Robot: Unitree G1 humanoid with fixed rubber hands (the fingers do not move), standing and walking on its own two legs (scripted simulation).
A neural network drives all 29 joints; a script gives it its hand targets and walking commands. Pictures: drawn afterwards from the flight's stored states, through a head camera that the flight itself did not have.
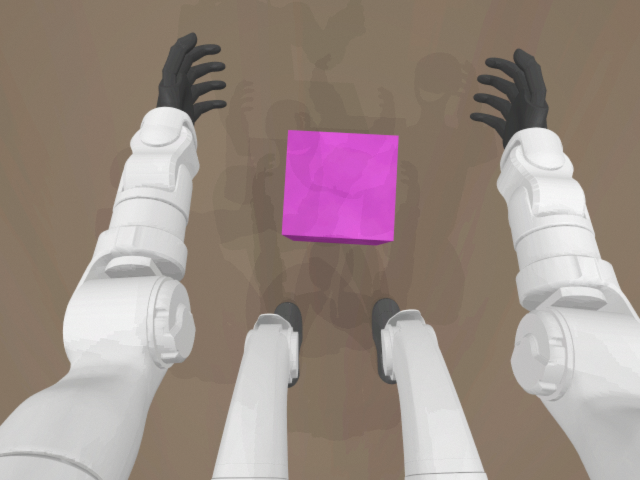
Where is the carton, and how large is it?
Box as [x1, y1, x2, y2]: [282, 130, 398, 244]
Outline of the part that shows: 288,130 282,234 293,240 359,244 379,244 392,240 398,136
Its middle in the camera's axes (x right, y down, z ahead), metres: +0.04 -0.10 +0.85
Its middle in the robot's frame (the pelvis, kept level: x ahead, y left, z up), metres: +0.48 -0.01 -0.51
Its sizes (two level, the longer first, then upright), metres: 0.210 0.200 0.250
